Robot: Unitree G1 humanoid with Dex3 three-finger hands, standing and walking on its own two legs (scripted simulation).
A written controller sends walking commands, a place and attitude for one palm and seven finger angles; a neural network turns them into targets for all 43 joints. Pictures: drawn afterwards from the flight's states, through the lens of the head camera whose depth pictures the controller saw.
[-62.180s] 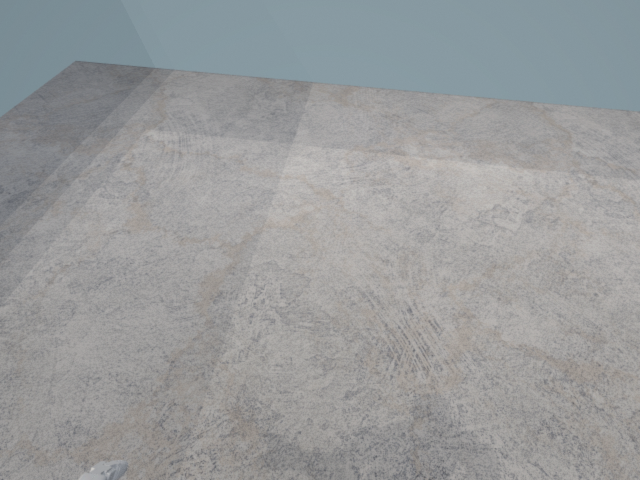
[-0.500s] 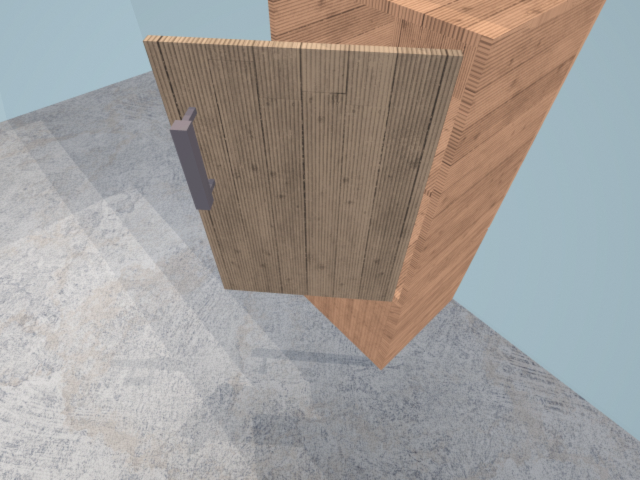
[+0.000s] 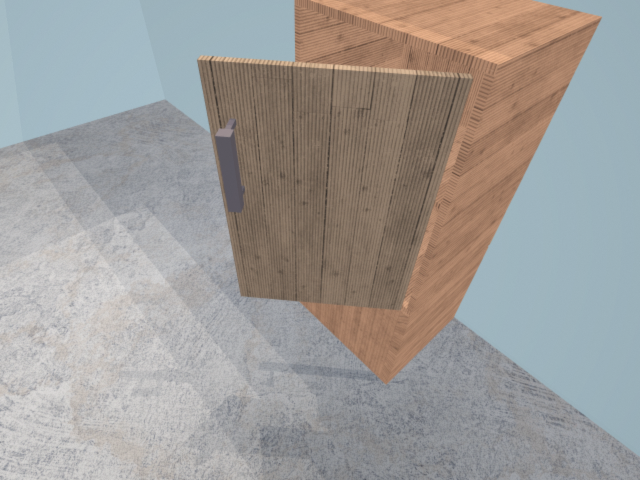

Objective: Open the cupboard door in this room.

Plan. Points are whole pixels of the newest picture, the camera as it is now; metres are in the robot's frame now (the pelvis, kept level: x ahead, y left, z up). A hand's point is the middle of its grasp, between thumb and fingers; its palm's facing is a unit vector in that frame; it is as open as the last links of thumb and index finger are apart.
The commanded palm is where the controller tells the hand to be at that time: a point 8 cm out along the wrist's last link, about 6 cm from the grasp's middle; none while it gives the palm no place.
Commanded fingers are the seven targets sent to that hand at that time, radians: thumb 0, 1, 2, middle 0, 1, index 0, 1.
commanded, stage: look again from close up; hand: left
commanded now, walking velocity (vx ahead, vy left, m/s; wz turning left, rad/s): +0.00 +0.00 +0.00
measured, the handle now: (233, 166) +0.59 +0.19 +0.08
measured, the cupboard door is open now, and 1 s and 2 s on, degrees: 43 43 43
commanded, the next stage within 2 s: shuffle to correct the standing spot in 0.06 s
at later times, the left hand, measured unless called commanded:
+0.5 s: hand out of the picture -0.04 +0.18 -0.19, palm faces +0.02 -0.99 -0.11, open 7.4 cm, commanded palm none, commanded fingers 0.00 0.90 0.90 -0.20 -0.30 -0.20 -0.30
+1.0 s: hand out of the picture +0.05 +0.20 -0.18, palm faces -0.01 -0.97 -0.24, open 7.3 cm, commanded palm none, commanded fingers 0.00 0.90 0.90 -0.20 -0.30 -0.20 -0.30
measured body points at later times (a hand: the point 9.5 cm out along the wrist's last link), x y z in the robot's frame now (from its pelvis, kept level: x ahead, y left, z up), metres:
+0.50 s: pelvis +0.03 +0.03 -0.01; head +0.02 +0.05 +0.44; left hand -0.04 +0.23 -0.18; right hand +0.01 -0.19 -0.16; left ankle +0.04 +0.09 -0.74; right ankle +0.01 -0.11 -0.74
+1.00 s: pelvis +0.02 +0.02 -0.01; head +0.02 +0.02 +0.44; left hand +0.05 +0.25 -0.16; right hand +0.04 -0.21 -0.16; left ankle +0.04 +0.09 -0.74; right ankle +0.01 -0.11 -0.74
